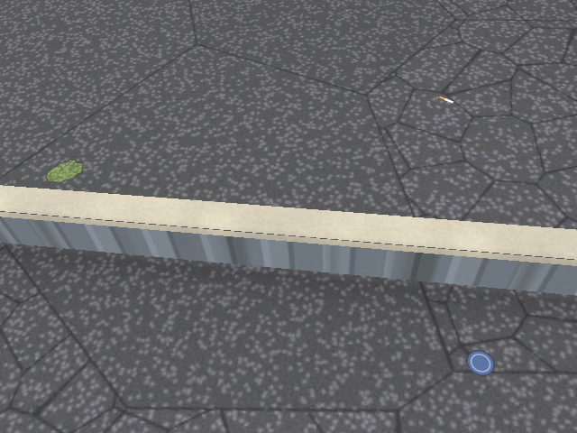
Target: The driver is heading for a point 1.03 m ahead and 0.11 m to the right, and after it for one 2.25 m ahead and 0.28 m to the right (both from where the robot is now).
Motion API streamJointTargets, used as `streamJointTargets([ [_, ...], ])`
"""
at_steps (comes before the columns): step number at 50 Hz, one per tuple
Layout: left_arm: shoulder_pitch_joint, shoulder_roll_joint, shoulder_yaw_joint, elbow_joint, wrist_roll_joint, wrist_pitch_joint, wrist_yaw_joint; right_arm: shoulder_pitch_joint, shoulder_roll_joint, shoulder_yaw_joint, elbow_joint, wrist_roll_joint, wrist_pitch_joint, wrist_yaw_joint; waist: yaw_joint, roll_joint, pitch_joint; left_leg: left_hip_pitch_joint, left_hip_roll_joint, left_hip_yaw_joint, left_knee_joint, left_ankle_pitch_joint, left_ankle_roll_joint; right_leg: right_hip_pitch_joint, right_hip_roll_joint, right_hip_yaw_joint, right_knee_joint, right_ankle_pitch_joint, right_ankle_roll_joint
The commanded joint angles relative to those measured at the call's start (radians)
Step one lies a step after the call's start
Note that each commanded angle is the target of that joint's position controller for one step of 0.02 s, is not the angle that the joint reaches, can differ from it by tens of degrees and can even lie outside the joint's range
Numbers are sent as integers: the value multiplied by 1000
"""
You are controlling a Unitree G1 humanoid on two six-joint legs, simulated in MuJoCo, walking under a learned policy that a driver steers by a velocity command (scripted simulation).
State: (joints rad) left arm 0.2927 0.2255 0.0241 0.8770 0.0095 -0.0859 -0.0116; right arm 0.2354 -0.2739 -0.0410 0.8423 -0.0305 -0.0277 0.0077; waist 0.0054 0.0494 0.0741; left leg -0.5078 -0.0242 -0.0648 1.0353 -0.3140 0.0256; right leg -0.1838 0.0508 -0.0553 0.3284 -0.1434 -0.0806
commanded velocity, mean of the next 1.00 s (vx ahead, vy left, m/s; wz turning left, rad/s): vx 0.05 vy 0.00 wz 0.02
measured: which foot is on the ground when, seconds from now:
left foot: up 0.00-0.20, down 0.22-1.00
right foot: down 0.00-1.00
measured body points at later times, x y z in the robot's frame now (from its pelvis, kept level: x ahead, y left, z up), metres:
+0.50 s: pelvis +0.09 +0.03 -0.01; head +0.10 +0.04 +0.44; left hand +0.10 +0.27 -0.16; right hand +0.16 -0.22 -0.15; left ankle +0.13 +0.11 -0.75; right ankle +0.02 -0.07 -0.75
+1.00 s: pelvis +0.08 +0.03 +0.00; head +0.09 +0.03 +0.44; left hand +0.05 +0.25 -0.17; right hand +0.08 -0.20 -0.16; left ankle +0.13 +0.11 -0.75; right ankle +0.02 -0.07 -0.75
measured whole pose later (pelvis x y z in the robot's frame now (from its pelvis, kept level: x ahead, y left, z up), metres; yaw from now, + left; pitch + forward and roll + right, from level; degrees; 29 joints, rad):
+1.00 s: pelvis +0.08 +0.03 +0.00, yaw -1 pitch -2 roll +0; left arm 0.33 0.15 -0.02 1.16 0.01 0.00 0.05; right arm 0.26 -0.16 0.01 1.15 0.00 0.00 -0.04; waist -0.01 -0.01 0.03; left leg -0.21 -0.06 0.04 0.38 -0.14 0.06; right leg -0.04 0.00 -0.03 0.38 -0.31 -0.02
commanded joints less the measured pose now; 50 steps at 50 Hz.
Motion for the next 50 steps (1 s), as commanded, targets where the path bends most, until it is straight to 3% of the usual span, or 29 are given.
streamJointTargets([
  [1, -8, 115, 15, -32, -2, -7, 6, 110, -25, 1, -3, 0, 12, 2, -50, -149, -117, 66, 22, 48, -118, 79, -26, 44, -226, 81, -54, 838, -110],
  [3, 10, 116, 12, -15, -2, 3, 10, 47, -6, 15, -8, 2, 15, 0, -27, -163, -117, 108, 30, 78, -235, 134, -29, 39, -210, 56, -49, 814, -96],
  [7, 54, 120, 10, 23, 2, 18, 16, -10, -13, 22, 2, 9, 15, -20, 4, -155, -119, 173, 26, 90, -377, 151, -18, 75, -235, 85, -4, 735, -97],
  [10, 26, 109, 5, 38, -7, 31, 26, 12, -8, 26, 28, 7, 2, -33, -20, -126, -88, 289, 29, 83, -583, 207, 14, 47, -240, 123, 60, 551, -73],
  [11, 37, 103, 3, 43, -5, 31, 28, 30, -29, 25, 40, 2, -8, -39, -27, -78, -94, 383, 75, 25, -676, 363, 24, 11, -217, 130, 89, 414, -35],
  [12, 88, 85, -1, 38, 5, 28, 30, 68, -96, 12, 52, -2, -16, -45, 2, 3, -142, 506, 200, -83, -632, 658, 44, -45, -172, 112, 130, 172, -3],
  [13, 210, 17, -17, 77, -9, 38, 31, 29, -104, 13, 57, 16, -8, -46, 60, 106, -171, 522, 291, -161, -603, 801, 146, -65, -100, 72, 116, -157, 14],
  [14, 190, 46, -14, 107, -4, 58, 42, 8, -48, 24, 56, 29, -2, -39, 28, 70, -149, 436, 290, -181, -629, 670, 168, -7, -82, 59, 80, -229, 24],
  [15, 149, 64, -8, 107, 1, 69, 45, -35, -33, 29, 53, 25, 1, -33, 32, 56, -85, 361, 237, -153, -654, 534, 137, 11, -80, 71, 47, -195, 27],
  [16, 112, 74, -5, 111, 3, 76, 44, -53, -27, 31, 55, 20, 4, -32, 24, 45, -60, 331, 190, -122, -666, 438, 106, 27, -84, 83, 27, -142, 31],
  [19, 89, 62, -9, 132, 0, 80, 40, -13, -35, 27, 100, 27, 3, -44, 9, 15, -52, 355, 133, -70, -667, 414, 67, 44, -121, 104, 4, -30, 32],
  [22, 78, 57, -12, 161, -2, 76, 48, -7, -29, 26, 127, 29, 2, -45, 1, -31, -68, 404, 136, -67, -659, 465, 69, 51, -129, 105, -8, -10, 37],
  [27, 69, 44, -17, 199, -1, 85, 54, -3, -24, 26, 173, 27, 8, -48, -1, -46, -46, 395, 129, -63, -678, 427, 65, 61, -133, 105, -17, -22, 39],
  [50, 122, -7, -37, 279, 1, 80, 62, 74, 32, 38, 304, 26, 24, -48, -12, -54, 16, 354, 104, -61, -729, 200, 45, -2, -144, 116, -31, -99, 28],
])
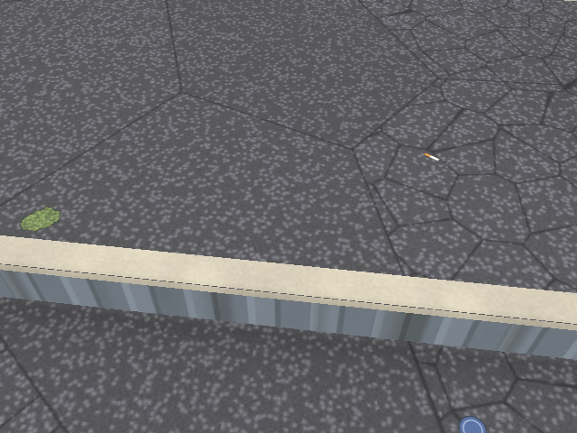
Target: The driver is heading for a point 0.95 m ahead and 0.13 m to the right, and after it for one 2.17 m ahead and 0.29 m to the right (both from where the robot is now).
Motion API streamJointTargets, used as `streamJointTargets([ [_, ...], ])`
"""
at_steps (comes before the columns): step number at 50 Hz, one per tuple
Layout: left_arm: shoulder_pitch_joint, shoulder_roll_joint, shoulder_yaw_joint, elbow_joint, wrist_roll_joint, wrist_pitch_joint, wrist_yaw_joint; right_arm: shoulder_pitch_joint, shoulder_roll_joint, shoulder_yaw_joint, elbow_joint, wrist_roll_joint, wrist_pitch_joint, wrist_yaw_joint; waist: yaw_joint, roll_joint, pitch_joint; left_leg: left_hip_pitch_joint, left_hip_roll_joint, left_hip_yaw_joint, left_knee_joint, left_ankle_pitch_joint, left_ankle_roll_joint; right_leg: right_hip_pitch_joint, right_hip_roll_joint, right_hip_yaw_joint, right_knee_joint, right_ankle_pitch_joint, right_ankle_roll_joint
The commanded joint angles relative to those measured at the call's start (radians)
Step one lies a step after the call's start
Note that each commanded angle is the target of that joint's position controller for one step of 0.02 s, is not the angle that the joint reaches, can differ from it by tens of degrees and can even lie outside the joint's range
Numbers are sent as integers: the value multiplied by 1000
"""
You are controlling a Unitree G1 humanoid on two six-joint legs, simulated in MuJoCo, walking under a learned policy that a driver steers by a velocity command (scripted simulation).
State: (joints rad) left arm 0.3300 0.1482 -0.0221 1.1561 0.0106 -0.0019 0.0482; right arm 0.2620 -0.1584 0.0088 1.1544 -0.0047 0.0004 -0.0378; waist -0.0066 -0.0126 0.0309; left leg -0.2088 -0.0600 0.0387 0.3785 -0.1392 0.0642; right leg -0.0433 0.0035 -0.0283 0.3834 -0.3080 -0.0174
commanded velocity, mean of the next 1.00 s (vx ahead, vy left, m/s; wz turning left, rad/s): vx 0.32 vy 0.00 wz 0.00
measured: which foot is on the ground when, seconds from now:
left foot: down 0.00-0.24, up 0.26-0.46, down 0.48-0.98, up 1.00-1.00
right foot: down 0.00-0.48, up 0.50-0.94, down 0.96-1.00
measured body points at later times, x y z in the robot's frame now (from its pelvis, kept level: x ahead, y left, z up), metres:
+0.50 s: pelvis +0.08 +0.03 -0.02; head +0.10 +0.06 +0.43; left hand -0.04 +0.26 -0.17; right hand +0.16 -0.22 -0.15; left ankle +0.12 +0.12 -0.75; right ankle -0.06 -0.10 -0.73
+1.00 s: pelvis +0.34 +0.03 -0.02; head +0.38 +0.02 +0.42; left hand +0.51 +0.26 -0.14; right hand +0.26 -0.20 -0.17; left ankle +0.14 +0.12 -0.70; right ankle +0.46 -0.04 -0.74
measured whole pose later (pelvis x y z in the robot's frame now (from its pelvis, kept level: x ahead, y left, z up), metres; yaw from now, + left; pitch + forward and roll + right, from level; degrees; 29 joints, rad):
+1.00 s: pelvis +0.34 +0.03 -0.02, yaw +0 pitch +0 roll +0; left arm 0.04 0.18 0.05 0.92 0.04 -0.09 -0.01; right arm 0.44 -0.17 -0.02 1.11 0.00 -0.10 -0.01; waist -0.03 0.01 0.07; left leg -0.01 -0.02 0.05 0.73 -0.45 0.06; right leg -0.46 0.02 -0.12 0.56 -0.09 -0.12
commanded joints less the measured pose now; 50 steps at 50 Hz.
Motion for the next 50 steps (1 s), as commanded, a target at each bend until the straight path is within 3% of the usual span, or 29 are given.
streamJointTargets([
  [1, 89, 67, 9, 1, 0, -5, 3, 50, -81, -11, -5, 0, -4, -2, 0, 7, 60, 54, 139, -164, -71, 22, 6, -145, -96, 90, -86, 65, -36],
  [6, 107, 55, 7, 6, 0, -8, 3, 62, -69, -10, 5, 0, -4, -2, -2, 6, 64, 50, 138, -161, -67, 17, 4, -154, -97, 93, -88, 62, -38],
  [7, 125, 53, 8, 10, 2, -9, 3, 72, -68, -10, 9, -1, -2, -2, 1, 8, 46, 52, 129, -159, -70, -63, 6, -149, -88, 90, -95, -12, -41],
  [10, 147, 79, 23, -4, 9, -3, -3, 62, -95, -27, -9, -3, 7, 5, 14, -15, 97, -63, 84, -140, -13, -417, 37, -191, -73, 119, -86, -341, -88],
  [12, 203, 96, 33, -4, 5, -5, -5, -1, -65, -25, -49, -8, 1, 17, 51, -75, 170, -227, 45, -98, 100, -435, 35, -158, -150, 249, -170, -483, -143],
  [13, 237, 123, 45, 6, 3, -10, -3, -45, -33, -19, -75, -14, -9, 26, 69, -140, 189, -299, 10, -20, 222, -315, 17, -105, -231, 355, -254, -511, -179],
  [14, 223, 145, 58, 7, 6, -15, -1, -72, -36, -20, -98, -31, -19, 32, 65, -157, 217, -351, 44, 16, 320, -239, 9, -89, -310, 417, -292, -472, -212],
  [16, 221, 151, 69, 0, 14, -30, -5, -90, -76, -35, -129, -33, -38, 44, 56, -101, 205, -443, 88, -4, 413, -261, 5, -19, -333, 417, -298, -361, -232],
  [18, 211, 135, 71, -4, 15, -49, -10, -113, -84, -43, -160, -22, -57, 53, 44, -89, 205, -439, 109, -6, 378, -257, 0, 10, -304, 348, -268, -223, -212],
  [20, 199, 143, 75, -11, 16, -61, -12, -125, -79, -49, -183, -13, -68, 60, 36, -96, 186, -343, 90, 26, 302, -229, 0, -16, -270, 275, -233, -97, -191],
  [21, 184, 151, 78, -16, 14, -64, -14, -98, -71, -51, -184, -10, -70, 63, 16, -97, 174, -251, 73, 49, 248, -200, 4, -60, -256, 237, -202, -42, -182],
  [22, 152, 156, 79, -26, 8, -65, -17, -25, -60, -54, -165, -5, -73, 64, -26, -85, 153, -92, 44, 78, 173, -143, 8, -146, -227, 187, -147, 13, -163],
  [23, 139, 155, 78, -33, 8, -70, -23, 92, -75, -68, -123, -2, -75, 59, -72, -51, 110, 103, -2, 93, 123, -129, 14, -230, -181, 133, -32, 139, -140],
  [24, 132, 133, 69, -41, 9, -80, -30, 243, -129, -91, -81, -8, -82, 46, -137, 41, 29, 316, 65, -14, 73, -168, 38, -335, -117, 46, 198, 230, -107],
  [25, 127, 54, 48, -96, -3, -86, -40, 400, -255, -121, -63, -20, -83, 32, -175, 315, -65, 468, 357, -489, -134, -442, 135, -553, 22, -84, 576, -17, -42],
  [26, 78, 110, 67, -119, 20, -85, -48, 407, -224, -111, -40, -16, -68, 33, -147, 264, -52, 386, 441, -736, -245, -492, 192, -630, 34, 18, 783, -220, -63],
  [27, 23, 101, 68, -141, 23, -81, -57, 261, -202, -100, -79, -19, -64, 33, -73, 128, 46, 283, 429, -619, -220, -529, 178, -679, -44, 56, 856, -135, -85],
  [28, -6, 84, 64, -146, 18, -86, -66, 160, -170, -91, -114, -16, -70, 38, -46, 48, 86, 185, 390, -510, -235, -417, 161, -658, -79, 65, 832, -29, -89],
  [29, 1, 70, 65, -143, 13, -88, -72, 111, -154, -83, -127, -14, -78, 40, -8, 31, 95, 122, 346, -412, -249, -303, 137, -607, -101, 62, 784, 25, -84],
  [30, 21, 69, 67, -138, 22, -80, -74, 100, -123, -70, -124, -11, -88, 38, 16, 41, 88, 95, 310, -335, -256, -193, 121, -567, -111, 54, 746, 46, -71],
  [32, 28, 77, 73, -139, 26, -61, -79, 141, -109, -59, -104, -9, -103, 32, 30, 61, 67, 113, 277, -237, -252, -8, 118, -557, -102, 24, 716, 82, -54],
  [36, -153, 84, 76, -210, 24, -47, -84, 210, -117, -50, -82, -8, -111, 28, 12, 64, 92, 153, 258, -147, -267, 185, 134, -656, -97, -22, 572, 169, -25],
  [39, -297, 68, 67, -265, 13, -51, -87, 225, -115, -44, -80, -9, -114, 28, -13, 81, 112, 139, 233, -88, -271, 279, 131, -599, -68, -57, 358, 249, -18],
  [42, -358, 78, 67, -291, 8, -53, -83, 249, -129, -46, -69, -7, -118, 23, -22, 93, 107, 185, 247, -66, -256, 388, 124, -523, -41, -79, 231, 281, -42],
  [45, -311, 106, 80, -288, 8, -64, -70, 224, -150, -52, -65, -12, -121, 16, 17, 91, 68, 269, 269, -45, -139, 674, 106, -423, -1, -87, 174, 228, -92],
  [47, -86, 137, 101, -213, 13, -79, -54, 194, -164, -57, -70, -18, -112, 15, 109, 77, -57, 289, 242, -16, 149, 842, 78, -197, 58, -105, 100, 201, -129],
  [48, 61, 174, 117, -171, 30, -89, -43, 192, -157, -52, -79, -12, -111, 16, 161, 58, -141, 156, 207, -2, 361, 670, 65, 23, -9, -43, 80, 207, -154],
  [49, 193, 277, 143, -158, 54, -91, -35, 253, -74, -32, -110, 19, -110, 26, 159, -110, -272, -132, 98, 58, 732, 227, 29, 295, -293, 337, 51, 105, -246],
  [50, 152, 290, 151, -156, 29, -74, -51, 302, -88, -47, -98, 21, -106, 32, 111, -198, -343, -320, -31, -29, 984, -359, 27, 343, -419, 707, -103, 66, -336],
])
Velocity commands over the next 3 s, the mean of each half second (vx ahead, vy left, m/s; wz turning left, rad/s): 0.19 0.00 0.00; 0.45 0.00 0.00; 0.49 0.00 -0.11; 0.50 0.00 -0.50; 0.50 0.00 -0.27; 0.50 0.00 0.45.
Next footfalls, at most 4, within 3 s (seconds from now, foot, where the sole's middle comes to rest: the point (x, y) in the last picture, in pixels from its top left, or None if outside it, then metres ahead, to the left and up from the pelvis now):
0.48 left None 0.16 0.13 -0.78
0.96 right None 0.50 -0.04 -0.78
1.50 left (241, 362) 0.71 0.14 -0.78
1.94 right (330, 254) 0.94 -0.09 -0.64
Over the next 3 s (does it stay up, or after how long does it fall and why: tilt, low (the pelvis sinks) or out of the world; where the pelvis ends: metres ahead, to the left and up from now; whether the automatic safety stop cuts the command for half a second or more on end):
stays up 1.37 -0.27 0.12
